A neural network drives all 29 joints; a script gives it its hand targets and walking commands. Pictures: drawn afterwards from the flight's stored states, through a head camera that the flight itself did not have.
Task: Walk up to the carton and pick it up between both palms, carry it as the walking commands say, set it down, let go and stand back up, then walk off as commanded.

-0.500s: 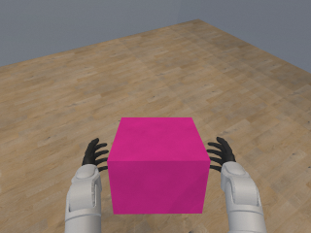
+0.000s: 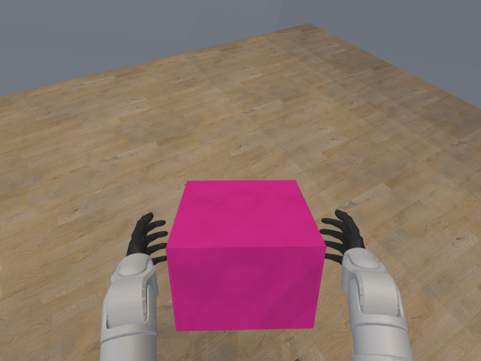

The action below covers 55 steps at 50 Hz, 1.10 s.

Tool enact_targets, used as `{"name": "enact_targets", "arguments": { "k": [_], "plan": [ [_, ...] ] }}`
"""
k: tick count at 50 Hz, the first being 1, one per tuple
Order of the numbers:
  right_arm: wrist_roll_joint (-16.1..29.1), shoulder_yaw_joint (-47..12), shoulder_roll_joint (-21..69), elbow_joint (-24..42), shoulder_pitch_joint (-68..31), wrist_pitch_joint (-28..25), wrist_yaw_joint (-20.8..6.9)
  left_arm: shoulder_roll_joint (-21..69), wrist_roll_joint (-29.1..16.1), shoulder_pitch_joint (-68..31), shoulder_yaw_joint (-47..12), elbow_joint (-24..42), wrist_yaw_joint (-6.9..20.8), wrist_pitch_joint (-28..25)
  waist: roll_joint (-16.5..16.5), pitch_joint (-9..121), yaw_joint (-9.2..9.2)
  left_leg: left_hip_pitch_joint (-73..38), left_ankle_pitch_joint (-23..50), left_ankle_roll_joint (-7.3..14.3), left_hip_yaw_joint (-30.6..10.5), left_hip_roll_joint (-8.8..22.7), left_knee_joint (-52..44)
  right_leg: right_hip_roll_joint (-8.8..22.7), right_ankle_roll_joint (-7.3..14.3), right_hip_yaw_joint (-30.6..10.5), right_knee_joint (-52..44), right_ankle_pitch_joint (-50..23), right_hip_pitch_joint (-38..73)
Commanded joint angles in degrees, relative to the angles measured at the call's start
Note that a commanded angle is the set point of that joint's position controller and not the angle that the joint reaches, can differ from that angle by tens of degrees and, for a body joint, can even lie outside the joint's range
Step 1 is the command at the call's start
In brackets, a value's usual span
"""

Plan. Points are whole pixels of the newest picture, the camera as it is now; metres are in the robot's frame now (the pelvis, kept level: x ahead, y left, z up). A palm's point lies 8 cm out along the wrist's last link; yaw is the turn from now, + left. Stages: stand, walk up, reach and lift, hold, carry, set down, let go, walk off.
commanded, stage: carry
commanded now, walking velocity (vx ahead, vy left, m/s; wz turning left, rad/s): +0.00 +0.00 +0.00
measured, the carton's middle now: (243, 246) +0.37 +0.00 -0.11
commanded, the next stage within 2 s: hold in 1.08 s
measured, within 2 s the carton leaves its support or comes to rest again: neither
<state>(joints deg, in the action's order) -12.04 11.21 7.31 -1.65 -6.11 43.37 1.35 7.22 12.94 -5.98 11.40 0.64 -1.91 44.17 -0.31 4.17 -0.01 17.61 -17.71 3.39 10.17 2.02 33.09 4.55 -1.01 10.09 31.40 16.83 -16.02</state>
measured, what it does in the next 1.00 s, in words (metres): stands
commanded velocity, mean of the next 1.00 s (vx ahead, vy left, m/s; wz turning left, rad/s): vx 0.00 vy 0.00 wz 0.00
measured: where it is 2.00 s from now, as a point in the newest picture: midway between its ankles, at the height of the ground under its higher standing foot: outside the picture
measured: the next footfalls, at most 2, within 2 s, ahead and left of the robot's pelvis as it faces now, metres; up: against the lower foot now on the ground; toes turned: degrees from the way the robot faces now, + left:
none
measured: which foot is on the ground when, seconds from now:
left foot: down 0.00-1.00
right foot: down 0.00-1.00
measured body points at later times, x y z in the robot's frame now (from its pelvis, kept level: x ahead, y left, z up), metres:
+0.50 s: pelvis +0.00 +0.02 +0.00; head +0.00 +0.03 +0.45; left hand +0.29 +0.20 +0.02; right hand +0.28 -0.16 +0.03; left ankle +0.00 +0.07 -0.73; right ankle -0.01 -0.12 -0.73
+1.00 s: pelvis +0.00 +0.02 +0.00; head -0.01 +0.03 +0.45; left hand +0.29 +0.20 +0.03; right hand +0.28 -0.15 +0.03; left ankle +0.00 +0.07 -0.73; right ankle -0.01 -0.12 -0.73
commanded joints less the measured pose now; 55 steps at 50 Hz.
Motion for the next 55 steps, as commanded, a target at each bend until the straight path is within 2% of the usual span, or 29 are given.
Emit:
{"name": "enact_targets", "arguments": {
  "k": [1, 5, 6, 7, 8, 12, 17, 18, 19, 20, 22, 23, 25, 27, 30, 32, 33, 35, 36, 37, 38, 40, 45, 47, 48, 51, 53, 54, 55],
  "plan": [
    [17.39, -39.85, 46.97, 2.37, -26.42, -2.73, -15.52, 41.00, -15.66, -27.09, -36.95, 2.76, 17.22, -3.15, 3.00, 15.93, 0.08, -11.08, 29.65, -0.30, -8.35, 8.65, -4.00, 4.90, 0.92, -5.01, -3.13, -16.50, 2.03],
    [18.65, -40.98, 44.26, 8.72, -28.64, -2.70, -14.79, 42.06, -17.78, -26.24, -37.42, 4.72, 16.97, -2.67, -0.78, 17.00, 0.06, -10.12, 30.42, -0.20, -8.44, 8.91, -4.15, 4.61, 0.22, -4.06, -2.15, -15.28, 3.82],
    [17.54, -40.37, 43.16, 8.51, -28.95, -2.69, -14.64, 42.05, -17.02, -25.48, -37.16, 2.06, 17.10, -2.52, 2.83, 17.17, 0.29, -11.15, 31.07, -0.05, -7.48, 8.53, -3.26, 4.85, 1.01, -4.89, -2.46, -18.73, 3.88],
    [17.35, -39.37, 43.24, 4.91, -28.26, -2.27, -14.74, 41.64, -17.27, -28.69, -37.20, 2.36, 17.22, -2.73, 0.43, 14.87, -0.09, -9.27, 27.00, -0.46, -7.35, 8.48, -3.95, 5.67, 0.68, -4.72, -3.62, -16.94, 3.85],
    [17.78, -39.93, 43.27, 6.62, -28.46, -2.34, -14.98, 40.77, -17.14, -27.59, -37.70, 3.28, 17.21, -2.61, 2.58, 13.42, -0.15, -9.44, 24.92, -0.34, -8.14, 7.98, -4.51, 5.80, 0.99, -5.43, -3.50, -16.00, 2.06],
    [16.89, -38.87, 43.37, 4.61, -28.62, -1.85, -15.00, 39.88, -16.08, -28.84, -36.20, 1.69, 17.36, -2.54, -1.65, 11.99, -0.17, -7.12, 16.22, 0.02, -8.89, 8.45, -6.42, 5.82, 0.16, -5.47, -6.09, -10.26, 2.44],
    [17.44, -39.08, 44.40, 4.09, -28.79, -1.16, -15.03, 39.61, -16.50, -29.01, -36.42, 1.72, 17.17, -1.94, 2.66, 9.21, -0.16, -6.31, 17.31, 0.34, -8.90, 8.66, -8.13, 5.48, -0.10, -4.92, -5.37, -8.57, 1.16],
    [17.71, -39.19, 44.28, 5.91, -27.99, -1.61, -15.41, 40.72, -17.26, -30.30, -37.53, 4.24, 17.12, -2.52, -0.07, 12.82, 0.26, -9.80, 23.12, 0.33, -9.69, 9.00, -8.06, 5.24, 0.04, -4.17, -3.55, -9.26, 2.73],
    [17.66, -38.89, 44.67, 5.30, -28.76, -1.98, -15.34, 41.38, -16.91, -30.03, -37.60, 3.10, 17.19, -2.42, 4.00, 14.30, 0.11, -10.09, 23.67, -0.31, -10.07, 9.18, -8.49, 4.26, 0.25, -4.16, -2.70, -6.86, 3.40],
    [16.93, -38.51, 43.73, 5.70, -28.10, -2.07, -15.16, 41.09, -16.47, -28.34, -37.01, 2.05, 17.24, -2.20, 4.51, 13.55, -0.28, -10.68, 29.00, -1.12, -11.52, 9.81, -8.68, 3.81, -0.16, -4.04, -1.19, -7.41, 2.42],
    [16.92, -38.21, 43.63, 2.92, -25.25, -1.62, -15.10, 41.85, -17.41, -29.38, -37.84, 3.00, 17.09, -2.14, 4.91, 14.70, -0.38, -10.04, 24.85, 0.26, -10.94, 10.13, -9.15, 3.54, -0.73, -3.02, -1.66, -3.85, 1.84],
    [17.99, -39.89, 43.99, 7.92, -28.88, -2.06, -15.30, 40.43, -17.49, -27.85, -36.27, 3.03, 17.11, -2.31, 2.94, 13.95, 0.26, -10.95, 23.97, 0.28, -9.90, 9.94, -9.38, 3.61, -0.54, -3.60, -2.70, -6.45, 1.05],
    [18.88, -41.17, 45.55, 8.15, -29.95, -2.42, -15.17, 41.75, -17.75, -28.38, -37.42, 3.64, 17.45, -2.78, 0.74, 16.40, 0.21, -10.58, 28.52, 0.46, -8.74, 9.27, -5.56, 4.85, -0.01, -3.48, -2.35, -15.23, 5.05],
    [18.59, -40.85, 44.36, 8.77, -29.85, -1.93, -14.61, 41.57, -17.78, -28.97, -37.13, 5.64, 17.00, -2.45, -0.30, 15.95, 0.10, -9.91, 28.51, -0.02, -8.71, 9.14, -5.02, 4.51, -0.25, -3.28, -2.63, -11.95, 3.70],
    [18.03, -39.69, 44.08, 8.53, -29.44, -2.80, -14.48, 40.18, -18.41, -32.20, -37.96, 8.05, 17.00, -3.18, 4.19, 17.00, -0.13, -11.58, 28.20, -0.35, -7.38, 8.18, -3.94, 4.84, 1.00, -4.34, -2.94, -15.41, 2.31],
    [18.31, -40.57, 45.24, 7.54, -25.29, -2.12, -15.23, 41.56, -17.75, -28.20, -38.78, 8.14, 16.82, -2.64, 4.37, 18.78, -0.09, -13.49, 30.43, -0.01, -9.25, 9.23, -5.30, 4.07, 0.41, -3.51, -1.37, -10.60, 3.77],
    [17.39, -39.48, 44.87, 4.95, -25.07, -1.86, -15.32, 41.18, -16.17, -25.14, -37.74, 2.90, 16.82, -2.30, 4.57, 15.82, -0.21, -12.61, 28.35, 0.34, -8.99, 9.35, -6.56, 3.83, 0.29, -3.50, -1.75, -8.15, 2.46],
    [18.25, -39.78, 43.06, 8.96, -28.19, -1.85, -15.18, 39.20, -18.10, -28.74, -37.96, 7.02, 16.60, -2.34, 1.26, 14.54, 0.21, -11.18, 28.28, 0.02, -10.33, 9.70, -7.83, 4.33, -0.32, -3.37, -1.90, -8.10, 3.32],
    [17.41, -39.12, 44.29, 5.72, -27.76, -1.49, -14.96, 39.86, -16.27, -28.23, -37.03, 4.03, 16.70, -1.95, 1.43, 12.86, -0.34, -9.72, 26.07, -0.85, -11.73, 10.43, -9.80, 2.96, -0.92, -3.13, -1.26, -5.47, 2.79],
    [16.84, -39.02, 42.41, 7.00, -30.10, -1.81, -14.74, 39.21, -16.76, -30.48, -37.09, 3.46, 16.78, -2.14, 2.44, 12.65, -0.10, -9.25, 25.17, 0.60, -9.94, 9.84, -8.22, 4.56, -0.66, -3.99, -2.79, -7.60, 3.06],
    [17.75, -40.11, 43.95, 6.56, -26.76, -1.41, -14.82, 38.14, -16.77, -27.83, -36.76, 5.87, 16.58, -2.22, -0.79, 14.20, 0.14, -9.43, 25.08, 0.46, -9.40, 9.25, -6.44, 4.78, -0.46, -3.74, -3.46, -10.93, 4.24],
    [17.15, -38.72, 42.72, 5.16, -27.94, -1.47, -15.24, 41.67, -16.38, -27.60, -37.19, 2.17, 17.04, -2.09, 4.32, 12.98, -0.70, -9.54, 25.42, -0.85, -9.95, 9.45, -8.68, 4.22, -0.50, -3.32, -2.04, -8.26, 1.74],
    [16.76, -39.00, 43.05, 6.31, -29.74, -1.96, -14.70, 40.14, -17.68, -29.54, -36.46, 2.32, 16.99, -2.20, -2.25, 14.05, 0.07, -11.27, 25.47, 0.43, -8.95, 9.12, -5.00, 5.06, -0.08, -4.46, -3.93, -11.62, 1.24],
    [17.65, -39.56, 43.97, 8.93, -28.95, -1.72, -14.47, 40.20, -18.29, -30.55, -38.00, 6.96, 16.86, -2.02, 0.81, 14.53, -0.10, -9.76, 23.83, -0.11, -8.47, 8.84, -5.52, 5.23, 0.36, -3.88, -4.07, -12.00, 3.54],
    [17.44, -39.35, 43.36, 7.16, -30.00, -1.22, -14.72, 41.09, -17.31, -29.18, -37.31, 2.62, 17.28, -1.48, 2.69, 14.75, -0.26, -9.30, 24.69, 0.15, -8.45, 8.56, -5.29, 5.83, 0.69, -4.85, -3.70, -13.39, 4.35],
    [17.99, -39.45, 43.16, 8.02, -28.27, -1.51, -14.99, 40.46, -17.23, -28.44, -37.42, 5.02, 16.82, -2.00, 4.38, 16.39, -0.28, -10.69, 27.27, -1.07, -9.14, 8.71, -6.80, 4.25, -0.20, -3.22, -1.12, -10.54, 4.02],
    [18.08, -39.46, 43.46, 8.22, -28.68, -1.78, -15.20, 39.56, -17.38, -29.13, -37.56, 5.06, 16.99, -2.10, 1.19, 12.48, -0.19, -10.61, 26.35, -0.37, -11.26, 10.12, -8.97, 3.34, -0.66, -2.59, -1.50, -5.83, 0.83],
    [17.85, -38.55, 43.24, 7.74, -29.05, -1.27, -15.12, 40.02, -17.64, -30.35, -37.24, 5.78, 16.89, -1.51, 4.17, 12.45, -0.36, -12.09, 27.35, -0.68, -11.27, 10.69, -9.65, 3.18, -0.91, -2.61, -1.34, -4.05, -0.49],
    [12.53, -32.13, 40.15, 1.23, -19.54, -3.12, -17.96, 44.11, -9.73, -14.10, -30.44, -4.57, 16.30, -2.95, 4.70, 11.07, 6.54, -21.24, 35.62, -3.89, -18.28, -1.69, -10.75, -10.88, 3.58, -10.53, -10.60, -10.33, 7.38]
  ]
}}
